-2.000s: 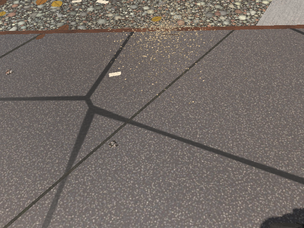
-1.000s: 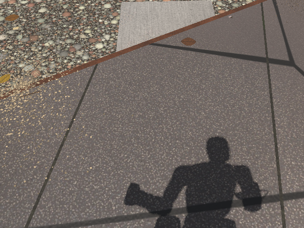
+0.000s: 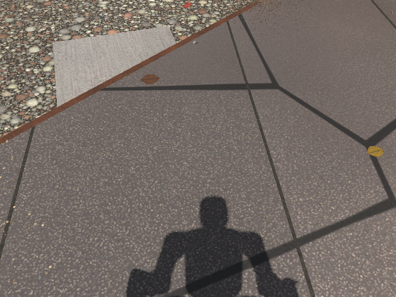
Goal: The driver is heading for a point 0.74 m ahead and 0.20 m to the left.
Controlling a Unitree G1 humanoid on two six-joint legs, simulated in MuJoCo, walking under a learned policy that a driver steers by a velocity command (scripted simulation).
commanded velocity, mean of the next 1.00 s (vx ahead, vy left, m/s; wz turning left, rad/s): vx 0.00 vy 0.00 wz -0.01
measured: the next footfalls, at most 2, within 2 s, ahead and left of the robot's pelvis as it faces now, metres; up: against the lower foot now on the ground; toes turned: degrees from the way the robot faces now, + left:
left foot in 1.96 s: +0.42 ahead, +0.13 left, +0.00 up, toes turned +14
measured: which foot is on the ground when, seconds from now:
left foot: down 0.00-1.00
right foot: down 0.00-1.00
